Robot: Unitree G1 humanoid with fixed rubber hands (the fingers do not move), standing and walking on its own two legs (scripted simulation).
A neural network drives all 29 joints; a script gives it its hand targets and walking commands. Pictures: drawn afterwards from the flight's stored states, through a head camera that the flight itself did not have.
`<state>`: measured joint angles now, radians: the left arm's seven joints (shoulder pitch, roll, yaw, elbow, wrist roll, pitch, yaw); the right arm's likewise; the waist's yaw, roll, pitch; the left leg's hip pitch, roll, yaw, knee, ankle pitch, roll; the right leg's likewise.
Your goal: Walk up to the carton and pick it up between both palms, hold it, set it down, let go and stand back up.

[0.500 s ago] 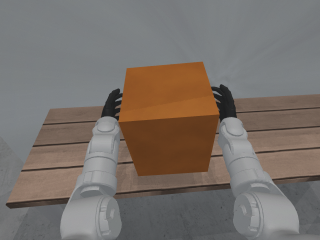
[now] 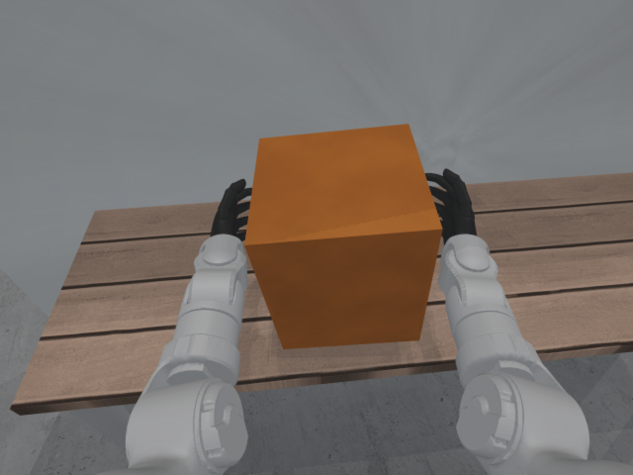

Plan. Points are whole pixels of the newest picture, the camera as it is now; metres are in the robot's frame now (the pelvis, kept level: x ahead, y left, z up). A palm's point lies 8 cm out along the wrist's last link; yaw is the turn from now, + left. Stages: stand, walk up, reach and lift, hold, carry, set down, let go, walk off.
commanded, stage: set down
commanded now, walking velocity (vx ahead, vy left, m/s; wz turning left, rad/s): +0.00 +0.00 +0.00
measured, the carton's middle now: (342, 243) +0.43 -0.05 +0.05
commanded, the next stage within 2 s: none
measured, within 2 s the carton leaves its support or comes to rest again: rests again in 0.82 s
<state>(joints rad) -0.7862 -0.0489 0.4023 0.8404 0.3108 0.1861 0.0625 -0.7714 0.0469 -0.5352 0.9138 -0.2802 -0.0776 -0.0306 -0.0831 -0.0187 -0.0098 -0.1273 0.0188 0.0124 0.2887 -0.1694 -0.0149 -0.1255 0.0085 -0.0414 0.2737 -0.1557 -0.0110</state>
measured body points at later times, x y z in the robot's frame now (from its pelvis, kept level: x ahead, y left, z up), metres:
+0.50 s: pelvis +0.01 +0.00 +0.00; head +0.04 +0.00 +0.45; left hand +0.45 +0.10 +0.07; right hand +0.41 -0.21 +0.09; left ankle -0.01 +0.12 -0.75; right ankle -0.01 -0.10 -0.75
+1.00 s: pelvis +0.00 +0.01 +0.00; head +0.05 +0.01 +0.45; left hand +0.45 +0.09 +0.06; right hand +0.40 -0.21 +0.07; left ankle -0.01 +0.12 -0.75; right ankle -0.01 -0.10 -0.75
